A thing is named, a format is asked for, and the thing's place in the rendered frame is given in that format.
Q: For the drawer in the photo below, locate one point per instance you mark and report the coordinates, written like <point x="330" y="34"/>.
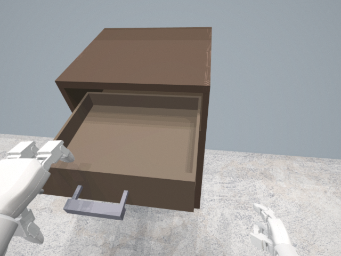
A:
<point x="144" y="143"/>

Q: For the right robot forearm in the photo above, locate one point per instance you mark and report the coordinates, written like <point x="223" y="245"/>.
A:
<point x="285" y="250"/>

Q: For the robot right hand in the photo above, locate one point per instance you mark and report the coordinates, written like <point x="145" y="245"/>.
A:
<point x="267" y="237"/>

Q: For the left robot forearm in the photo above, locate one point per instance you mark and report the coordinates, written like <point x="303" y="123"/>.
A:
<point x="8" y="226"/>

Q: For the robot left hand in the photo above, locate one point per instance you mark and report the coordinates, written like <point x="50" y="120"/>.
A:
<point x="22" y="175"/>

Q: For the handle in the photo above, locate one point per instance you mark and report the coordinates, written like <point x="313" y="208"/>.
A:
<point x="96" y="209"/>

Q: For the cabinet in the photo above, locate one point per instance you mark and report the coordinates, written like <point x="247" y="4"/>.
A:
<point x="165" y="61"/>

